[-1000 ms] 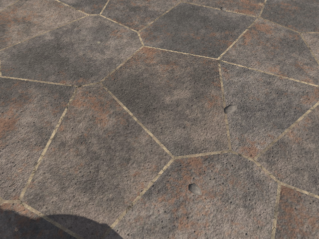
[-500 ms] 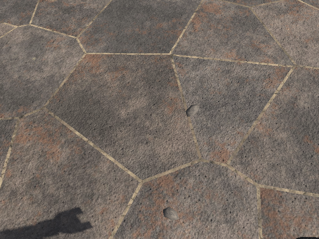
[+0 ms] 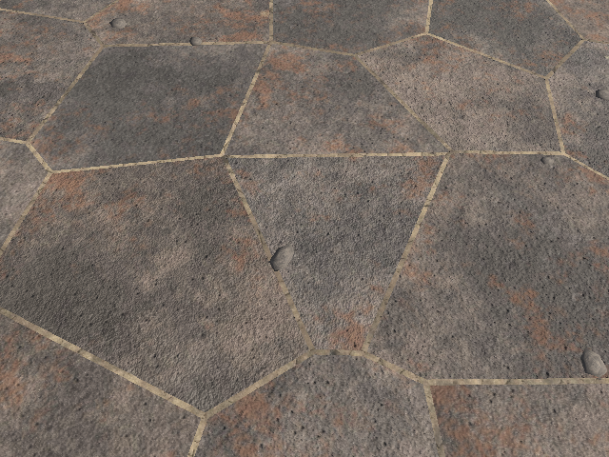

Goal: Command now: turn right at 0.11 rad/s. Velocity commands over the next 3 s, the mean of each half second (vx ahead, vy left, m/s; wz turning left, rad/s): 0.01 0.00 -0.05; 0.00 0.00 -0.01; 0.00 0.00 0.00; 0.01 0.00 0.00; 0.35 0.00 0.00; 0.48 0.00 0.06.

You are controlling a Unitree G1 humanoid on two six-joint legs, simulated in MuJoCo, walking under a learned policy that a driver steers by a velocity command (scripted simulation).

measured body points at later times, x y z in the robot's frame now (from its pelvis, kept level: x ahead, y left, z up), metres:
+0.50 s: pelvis +0.01 -0.02 +0.00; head +0.02 -0.03 +0.45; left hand +0.10 +0.23 -0.13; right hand +0.09 -0.30 -0.13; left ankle +0.03 +0.13 -0.74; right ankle -0.01 -0.14 -0.74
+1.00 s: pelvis +0.01 -0.02 +0.00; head +0.02 -0.02 +0.45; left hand +0.04 +0.23 -0.14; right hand +0.05 -0.28 -0.15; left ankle +0.03 +0.13 -0.74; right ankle -0.01 -0.14 -0.74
